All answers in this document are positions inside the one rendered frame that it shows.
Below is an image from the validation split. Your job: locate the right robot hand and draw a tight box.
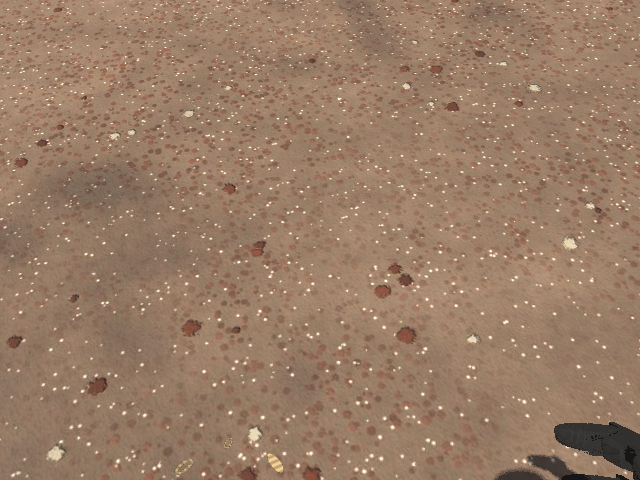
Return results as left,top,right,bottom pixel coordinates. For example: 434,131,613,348
554,422,640,480

